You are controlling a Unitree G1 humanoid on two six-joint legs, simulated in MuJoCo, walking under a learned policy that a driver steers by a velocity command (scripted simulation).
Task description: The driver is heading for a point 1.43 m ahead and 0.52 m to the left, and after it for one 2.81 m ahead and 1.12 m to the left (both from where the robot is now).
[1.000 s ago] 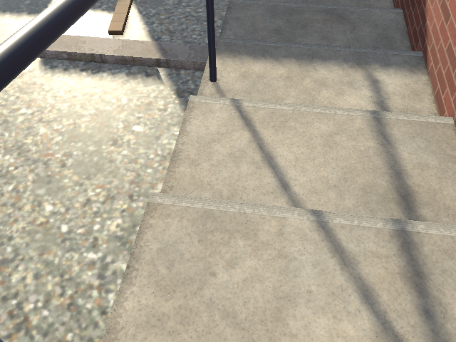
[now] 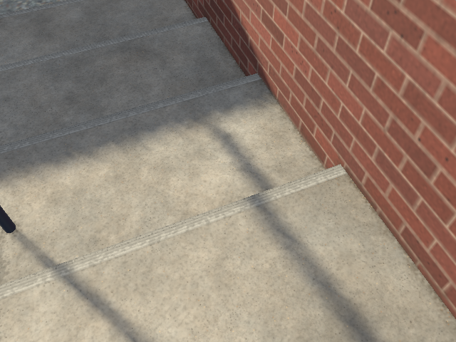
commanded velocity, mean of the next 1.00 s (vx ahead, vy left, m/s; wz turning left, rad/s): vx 1.00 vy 0.00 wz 0.54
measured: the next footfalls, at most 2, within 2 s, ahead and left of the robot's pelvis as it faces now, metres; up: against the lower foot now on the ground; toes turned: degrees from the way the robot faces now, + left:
left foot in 0.32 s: +0.53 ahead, +0.10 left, -0.12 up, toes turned +4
right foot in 0.66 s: +0.94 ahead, -0.04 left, -0.12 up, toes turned +21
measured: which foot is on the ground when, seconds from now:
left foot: up 0.00-0.30, down 0.32-0.66, up 0.68-1.00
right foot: down 0.00-0.28, up 0.30-0.64, down 0.66-1.00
